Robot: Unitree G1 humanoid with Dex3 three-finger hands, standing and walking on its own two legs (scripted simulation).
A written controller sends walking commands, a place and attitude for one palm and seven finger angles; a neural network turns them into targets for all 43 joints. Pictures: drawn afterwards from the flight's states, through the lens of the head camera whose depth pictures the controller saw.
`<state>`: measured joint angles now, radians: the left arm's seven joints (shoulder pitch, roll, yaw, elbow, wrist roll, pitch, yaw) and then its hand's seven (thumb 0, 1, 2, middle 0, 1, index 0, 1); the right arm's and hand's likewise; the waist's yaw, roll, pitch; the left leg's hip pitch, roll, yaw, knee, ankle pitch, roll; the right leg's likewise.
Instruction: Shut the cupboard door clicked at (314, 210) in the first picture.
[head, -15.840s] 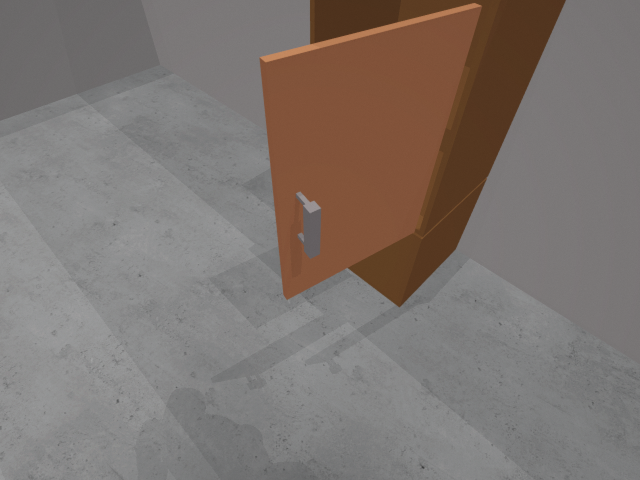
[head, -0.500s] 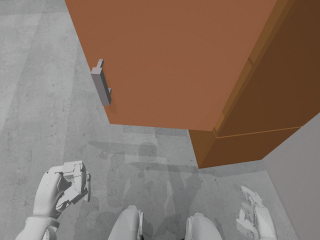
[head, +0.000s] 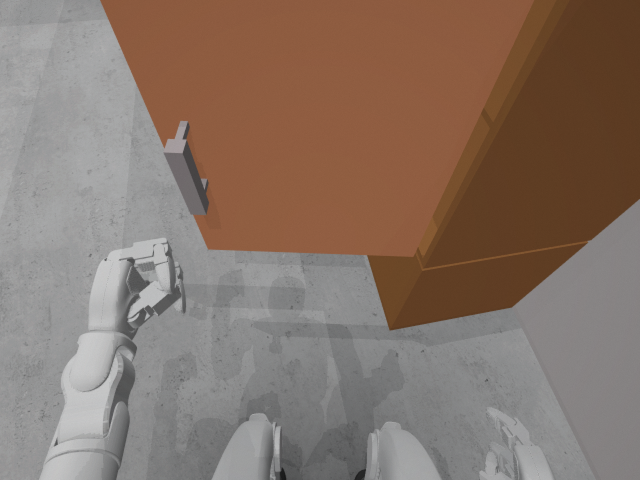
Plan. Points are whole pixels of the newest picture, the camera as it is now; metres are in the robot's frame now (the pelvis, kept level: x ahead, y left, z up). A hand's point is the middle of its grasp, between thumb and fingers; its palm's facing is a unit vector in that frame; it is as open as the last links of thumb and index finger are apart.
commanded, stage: bring the fist close to the handle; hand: left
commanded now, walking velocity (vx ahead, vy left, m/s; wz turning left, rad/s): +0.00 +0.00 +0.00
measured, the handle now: (191, 169) +0.52 +0.21 +0.04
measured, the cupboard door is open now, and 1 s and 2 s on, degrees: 77 77 62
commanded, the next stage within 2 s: push the door shut along its arc in 0.82 s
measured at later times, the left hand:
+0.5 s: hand (204, 222) +0.42 +0.17 +0.04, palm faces +0.01 -1.00 -0.02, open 3.1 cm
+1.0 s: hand (203, 226) +0.42 +0.17 +0.04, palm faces -0.02 -1.00 -0.03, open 3.1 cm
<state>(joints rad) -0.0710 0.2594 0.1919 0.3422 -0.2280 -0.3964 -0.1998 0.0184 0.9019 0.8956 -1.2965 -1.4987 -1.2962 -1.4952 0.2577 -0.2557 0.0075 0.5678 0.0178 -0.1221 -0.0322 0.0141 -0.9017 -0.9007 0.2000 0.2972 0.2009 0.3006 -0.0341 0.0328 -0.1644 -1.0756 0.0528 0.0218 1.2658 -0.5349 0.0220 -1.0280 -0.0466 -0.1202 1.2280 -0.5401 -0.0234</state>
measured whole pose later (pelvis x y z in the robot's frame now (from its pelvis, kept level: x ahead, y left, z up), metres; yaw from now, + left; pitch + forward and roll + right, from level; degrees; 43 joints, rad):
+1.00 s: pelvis -0.01 +0.00 +0.00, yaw -1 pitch +21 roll -2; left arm -0.53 0.31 0.27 0.88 -0.17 -0.52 -0.23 0.02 0.90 0.90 -1.30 -1.50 -1.30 -1.50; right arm 0.26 -0.26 -0.01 0.63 0.01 -0.03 -0.02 0.01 -0.90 -0.90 0.20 0.30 0.20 0.30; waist -0.08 0.02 -0.14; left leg -1.11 0.06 0.04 1.24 -0.50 0.02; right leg -1.07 -0.04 -0.10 1.21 -0.51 -0.03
